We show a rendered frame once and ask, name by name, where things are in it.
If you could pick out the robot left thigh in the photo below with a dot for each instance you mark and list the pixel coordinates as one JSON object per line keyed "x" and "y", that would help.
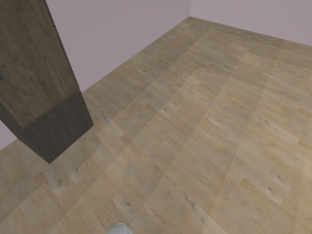
{"x": 119, "y": 229}

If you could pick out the cupboard door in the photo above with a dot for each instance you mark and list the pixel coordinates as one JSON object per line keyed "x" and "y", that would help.
{"x": 35, "y": 71}

